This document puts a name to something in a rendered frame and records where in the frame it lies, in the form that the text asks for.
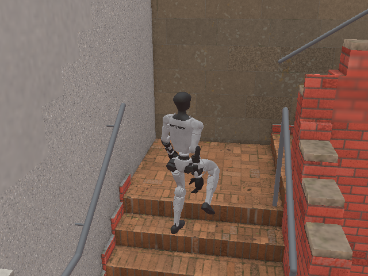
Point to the robot left thigh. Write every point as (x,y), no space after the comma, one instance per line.
(179,178)

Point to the robot torso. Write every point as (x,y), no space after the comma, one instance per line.
(180,133)

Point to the robot left upper arm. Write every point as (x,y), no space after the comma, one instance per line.
(166,129)

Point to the robot right upper arm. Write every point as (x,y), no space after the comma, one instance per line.
(197,127)

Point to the left robot hand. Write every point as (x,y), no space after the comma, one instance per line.
(175,154)

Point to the right robot hand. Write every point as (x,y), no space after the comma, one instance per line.
(199,182)

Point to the robot right forearm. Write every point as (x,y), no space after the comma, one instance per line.
(196,163)

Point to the robot left forearm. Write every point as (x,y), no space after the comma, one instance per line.
(168,147)

